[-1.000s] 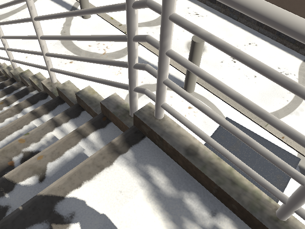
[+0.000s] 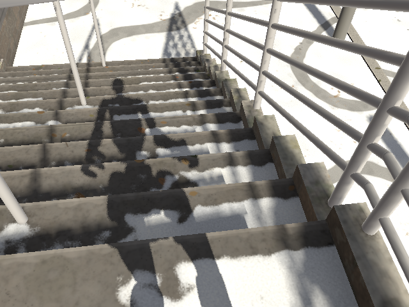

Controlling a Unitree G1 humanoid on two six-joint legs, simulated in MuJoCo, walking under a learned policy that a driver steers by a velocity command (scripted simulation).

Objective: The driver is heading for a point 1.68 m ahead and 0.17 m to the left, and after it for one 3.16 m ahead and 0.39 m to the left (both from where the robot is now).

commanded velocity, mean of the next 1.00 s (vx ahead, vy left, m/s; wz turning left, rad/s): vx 0.35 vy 0.00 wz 0.37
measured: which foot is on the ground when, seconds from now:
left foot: down 0.00-0.12, up 0.14-0.84, down 0.86-1.00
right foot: up 0.00-0.10, down 0.12-0.86, up 0.88-1.00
